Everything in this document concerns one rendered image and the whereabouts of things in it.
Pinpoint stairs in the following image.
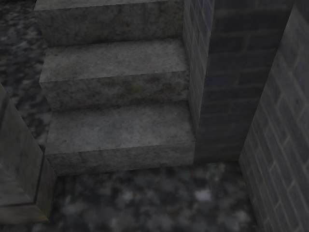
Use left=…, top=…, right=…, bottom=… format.
left=34, top=0, right=197, bottom=177

